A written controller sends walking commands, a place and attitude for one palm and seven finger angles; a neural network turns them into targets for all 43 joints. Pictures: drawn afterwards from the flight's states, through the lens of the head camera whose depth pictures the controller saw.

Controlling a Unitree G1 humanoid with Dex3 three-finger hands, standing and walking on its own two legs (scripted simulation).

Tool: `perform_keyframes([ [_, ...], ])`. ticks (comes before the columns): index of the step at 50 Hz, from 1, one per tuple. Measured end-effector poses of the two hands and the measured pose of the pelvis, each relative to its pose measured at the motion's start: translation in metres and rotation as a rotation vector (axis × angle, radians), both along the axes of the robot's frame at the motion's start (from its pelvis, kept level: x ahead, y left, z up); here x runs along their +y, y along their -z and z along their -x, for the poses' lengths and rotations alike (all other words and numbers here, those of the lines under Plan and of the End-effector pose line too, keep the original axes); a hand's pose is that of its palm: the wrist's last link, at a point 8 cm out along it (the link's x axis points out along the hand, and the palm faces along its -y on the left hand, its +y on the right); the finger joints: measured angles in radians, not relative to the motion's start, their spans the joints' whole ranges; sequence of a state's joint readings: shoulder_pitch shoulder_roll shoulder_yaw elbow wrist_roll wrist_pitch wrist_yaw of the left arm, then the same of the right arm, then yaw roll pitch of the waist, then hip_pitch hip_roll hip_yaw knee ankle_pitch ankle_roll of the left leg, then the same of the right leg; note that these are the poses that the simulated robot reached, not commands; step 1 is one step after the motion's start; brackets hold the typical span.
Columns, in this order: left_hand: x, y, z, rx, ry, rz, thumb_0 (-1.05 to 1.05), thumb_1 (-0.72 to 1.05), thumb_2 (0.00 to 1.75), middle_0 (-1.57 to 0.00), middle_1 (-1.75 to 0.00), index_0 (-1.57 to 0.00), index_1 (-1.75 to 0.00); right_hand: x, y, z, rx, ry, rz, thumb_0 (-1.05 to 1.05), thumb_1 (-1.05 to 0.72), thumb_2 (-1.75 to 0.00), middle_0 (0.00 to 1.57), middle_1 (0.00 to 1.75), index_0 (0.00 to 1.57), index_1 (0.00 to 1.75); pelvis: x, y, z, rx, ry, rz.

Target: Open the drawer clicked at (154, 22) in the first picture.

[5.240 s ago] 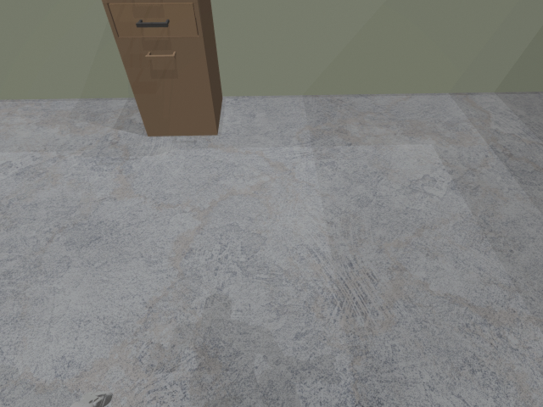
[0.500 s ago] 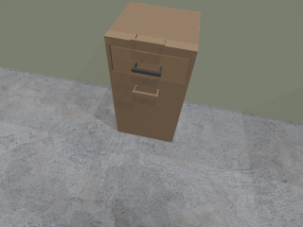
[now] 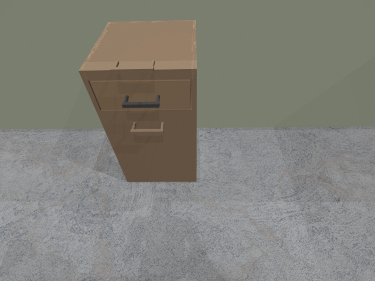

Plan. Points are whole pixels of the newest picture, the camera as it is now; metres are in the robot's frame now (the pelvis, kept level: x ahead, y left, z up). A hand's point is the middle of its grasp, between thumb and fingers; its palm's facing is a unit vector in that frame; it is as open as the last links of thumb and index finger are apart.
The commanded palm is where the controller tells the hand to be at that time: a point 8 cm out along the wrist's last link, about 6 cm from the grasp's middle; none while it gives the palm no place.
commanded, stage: take the last steps up to it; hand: left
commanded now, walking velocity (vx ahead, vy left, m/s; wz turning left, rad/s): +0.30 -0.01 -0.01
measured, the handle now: (141, 101) +0.77 +0.20 -0.09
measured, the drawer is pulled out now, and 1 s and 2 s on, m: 0.00 0.00 0.00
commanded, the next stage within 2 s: come to a stop and stand still in 0.56 s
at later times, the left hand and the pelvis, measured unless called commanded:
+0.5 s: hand out of the picture +0.11 +0.19 -0.18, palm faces +0.05 -0.99 -0.15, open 7.3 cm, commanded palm none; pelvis +0.16 +0.02 -0.01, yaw -1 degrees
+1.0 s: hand (134, 213) +0.33 +0.17 -0.15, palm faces +0.05 -0.96 -0.27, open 7.2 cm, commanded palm none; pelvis +0.25 -0.02 +0.01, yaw +1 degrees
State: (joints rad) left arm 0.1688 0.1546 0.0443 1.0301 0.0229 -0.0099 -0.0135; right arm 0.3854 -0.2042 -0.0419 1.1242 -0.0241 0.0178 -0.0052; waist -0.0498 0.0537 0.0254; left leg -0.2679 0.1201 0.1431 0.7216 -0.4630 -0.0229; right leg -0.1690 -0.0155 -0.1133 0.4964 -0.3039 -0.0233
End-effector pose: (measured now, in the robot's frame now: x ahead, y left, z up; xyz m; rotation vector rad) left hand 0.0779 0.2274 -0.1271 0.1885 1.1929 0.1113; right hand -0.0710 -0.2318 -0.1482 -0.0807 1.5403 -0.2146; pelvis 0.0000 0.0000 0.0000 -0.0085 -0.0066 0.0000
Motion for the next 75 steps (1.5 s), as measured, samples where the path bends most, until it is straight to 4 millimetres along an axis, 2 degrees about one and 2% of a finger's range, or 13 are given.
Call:
perform_keyframes([
  [6,-0.003,-0.004,0.020,0.071,-0.064,-0.030,-0.01,0.95,0.89,-0.20,-0.30,-0.20,-0.30,-0.015,-0.006,-0.056,-0.060,-0.024,-0.003,0.01,-0.91,-0.90,0.20,0.30,0.19,0.30,-0.010,-0.008,-0.028,-0.001,-0.003,-0.008],
  [15,-0.008,0.014,0.057,0.322,-0.136,0.036,0.00,0.92,0.90,-0.20,-0.30,-0.20,-0.30,0.000,-0.009,-0.206,-0.259,-0.123,0.006,0.01,-0.91,-0.90,0.20,0.30,0.19,0.30,0.003,0.000,-0.087,-0.003,-0.005,0.005],
  [18,-0.003,0.028,0.055,0.392,-0.157,0.064,0.00,0.92,0.90,-0.20,-0.30,-0.20,-0.30,0.012,-0.004,-0.257,-0.338,-0.159,0.029,0.01,-0.91,-0.90,0.20,0.30,0.19,0.30,0.016,0.014,-0.114,-0.007,0.003,0.009],
  [21,0.005,0.034,0.033,0.411,-0.150,0.072,0.01,0.92,0.90,-0.20,-0.30,-0.20,-0.30,0.023,-0.004,-0.284,-0.380,-0.156,0.041,0.00,-0.91,-0.90,0.20,0.30,0.19,0.30,0.023,0.017,-0.132,-0.018,0.019,-0.010],
  [25,0.014,0.025,-0.031,0.311,-0.118,0.056,0.01,0.92,0.90,-0.20,-0.30,-0.20,-0.30,0.029,-0.010,-0.291,-0.356,-0.116,0.037,0.00,-0.92,-0.90,0.20,0.30,0.20,0.30,0.025,0.005,-0.155,-0.016,0.023,-0.025],
  [29,0.016,0.012,-0.105,0.169,-0.091,0.033,0.01,0.92,0.90,-0.20,-0.30,-0.20,-0.30,0.022,-0.012,-0.289,-0.292,-0.097,0.032,-0.01,-0.95,-0.90,0.21,0.30,0.20,0.30,0.021,-0.004,-0.179,-0.008,0.021,-0.031],
  [34,0.014,0.001,-0.175,0.069,-0.050,-0.027,0.01,0.94,0.90,-0.20,-0.30,-0.20,-0.30,0.011,-0.001,-0.287,-0.207,-0.056,-0.011,0.00,-0.93,-0.90,0.21,0.30,0.20,0.30,0.004,-0.003,-0.212,-0.014,0.022,-0.042],
  [38,-0.002,0.002,-0.214,0.028,-0.026,-0.060,0.01,0.94,0.90,-0.20,-0.30,-0.20,-0.30,-0.001,0.017,-0.294,-0.146,-0.029,-0.045,0.00,-0.92,-0.90,0.20,0.30,0.20,0.30,-0.014,0.006,-0.239,-0.020,0.024,-0.047],
  [44,-0.024,-0.007,-0.243,0.023,-0.045,-0.057,0.00,0.94,0.89,-0.20,-0.30,-0.20,-0.30,-0.010,0.011,-0.318,-0.094,-0.040,-0.051,0.00,-0.92,-0.90,0.20,0.30,0.19,0.30,-0.024,-0.003,-0.256,0.000,-0.002,-0.043],
  [51,-0.010,-0.012,-0.240,0.035,-0.074,-0.064,0.00,0.93,0.89,-0.20,-0.30,-0.21,-0.30,-0.018,0.002,-0.360,-0.148,-0.101,-0.014,0.00,-0.91,-0.90,0.20,0.30,0.19,0.30,-0.014,-0.009,-0.249,0.011,-0.014,-0.051],
  [59,0.037,0.006,-0.208,0.073,-0.093,-0.046,0.00,0.91,0.89,-0.20,-0.30,-0.21,-0.30,0.001,-0.017,-0.391,-0.292,-0.160,0.063,0.00,-0.91,-0.90,0.20,0.30,0.19,0.30,0.019,-0.002,-0.234,0.007,-0.013,-0.019],
  [66,0.071,0.017,-0.177,0.129,-0.130,-0.012,0.00,0.91,0.90,-0.20,-0.30,-0.20,-0.30,0.041,-0.029,-0.367,-0.275,-0.191,0.083,0.00,-0.91,-0.90,0.20,0.30,0.19,0.30,0.046,-0.005,-0.227,0.003,-0.018,-0.001],
  [75,0.069,0.011,-0.139,0.247,-0.104,-0.010,0.00,0.91,0.90,-0.20,-0.30,-0.20,-0.30,0.064,-0.018,-0.337,-0.224,-0.124,0.039,0.00,-0.93,-0.90,0.21,0.30,0.20,0.30,0.060,-0.009,-0.226,0.017,0.007,-0.026],
])
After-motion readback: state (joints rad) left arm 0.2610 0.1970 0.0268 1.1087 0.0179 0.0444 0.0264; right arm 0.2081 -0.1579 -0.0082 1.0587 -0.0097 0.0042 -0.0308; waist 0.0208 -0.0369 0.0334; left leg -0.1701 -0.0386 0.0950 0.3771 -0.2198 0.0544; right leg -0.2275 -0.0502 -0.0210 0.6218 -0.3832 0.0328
